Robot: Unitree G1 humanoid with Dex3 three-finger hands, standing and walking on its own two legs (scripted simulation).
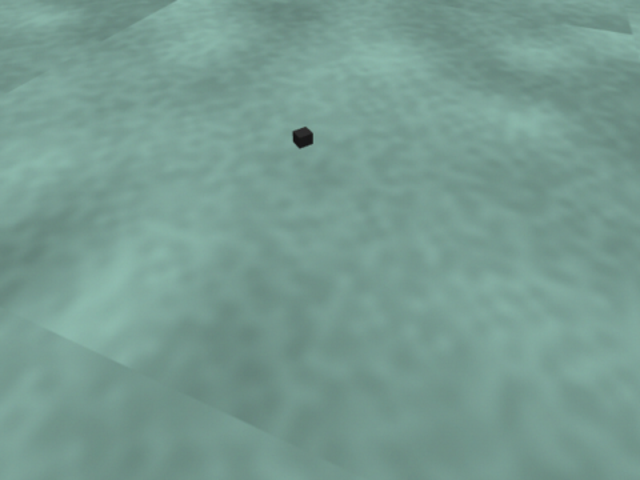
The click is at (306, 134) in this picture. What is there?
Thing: small box
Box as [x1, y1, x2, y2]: [293, 127, 312, 147]
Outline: 306,127 293,131 293,141 299,147 312,143 312,133
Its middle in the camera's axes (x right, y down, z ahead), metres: -0.08 -0.50 +2.06
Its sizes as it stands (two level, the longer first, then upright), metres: 0.081 0.070 0.066
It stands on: the floor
